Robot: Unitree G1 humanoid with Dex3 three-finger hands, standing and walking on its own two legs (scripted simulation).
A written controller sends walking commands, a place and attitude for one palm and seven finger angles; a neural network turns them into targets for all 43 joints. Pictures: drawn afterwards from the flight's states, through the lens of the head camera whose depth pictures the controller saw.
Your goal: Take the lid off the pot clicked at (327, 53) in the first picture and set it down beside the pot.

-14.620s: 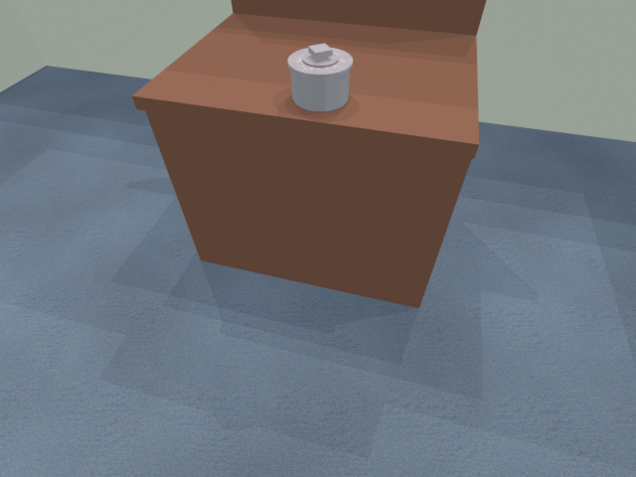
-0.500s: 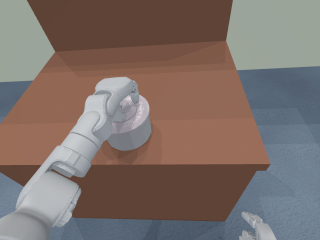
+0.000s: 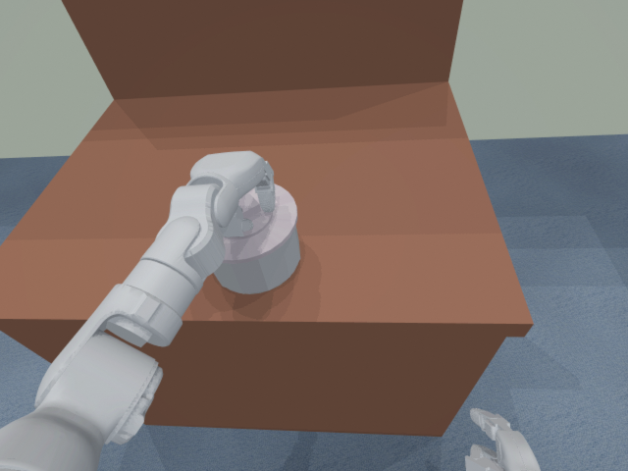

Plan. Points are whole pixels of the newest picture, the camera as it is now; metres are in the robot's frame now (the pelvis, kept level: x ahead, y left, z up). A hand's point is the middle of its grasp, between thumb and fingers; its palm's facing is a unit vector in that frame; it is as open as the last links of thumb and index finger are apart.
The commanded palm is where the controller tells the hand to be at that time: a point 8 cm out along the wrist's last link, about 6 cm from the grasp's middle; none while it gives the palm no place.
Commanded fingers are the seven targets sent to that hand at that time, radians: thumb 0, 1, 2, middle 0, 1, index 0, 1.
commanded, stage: close the fingers and squeeze the knob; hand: left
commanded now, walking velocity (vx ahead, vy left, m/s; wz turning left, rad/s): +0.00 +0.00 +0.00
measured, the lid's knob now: (239, 206) +0.45 +0.12 +0.10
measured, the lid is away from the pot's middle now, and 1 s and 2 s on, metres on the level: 0.00 0.01 0.03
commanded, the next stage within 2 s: lift the lid straight up in 0.28 s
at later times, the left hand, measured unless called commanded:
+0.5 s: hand (238, 213) +0.42 +0.11 +0.12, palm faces -0.29 -0.06 -0.96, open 6.1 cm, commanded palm +0.40 +0.13 +0.19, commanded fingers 0.00 0.57 1.12 -0.79 -0.94 -1.08 -1.07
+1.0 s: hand (230, 199) +0.41 +0.11 +0.15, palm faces -0.25 -0.03 -0.97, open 4.9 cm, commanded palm +0.40 +0.13 +0.23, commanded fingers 0.00 0.57 1.12 -0.79 -0.94 -1.08 -1.07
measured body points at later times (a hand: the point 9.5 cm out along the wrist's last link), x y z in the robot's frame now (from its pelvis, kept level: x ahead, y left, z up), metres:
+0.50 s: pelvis +0.00 +0.00 +0.00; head +0.01 -0.04 +0.45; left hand +0.43 +0.11 +0.17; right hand +0.15 -0.25 -0.12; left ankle +0.00 +0.11 -0.74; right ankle -0.01 -0.13 -0.74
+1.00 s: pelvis +0.00 +0.00 +0.00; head +0.01 -0.05 +0.45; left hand +0.42 +0.11 +0.20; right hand +0.18 -0.23 -0.12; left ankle +0.00 +0.11 -0.74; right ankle -0.01 -0.13 -0.74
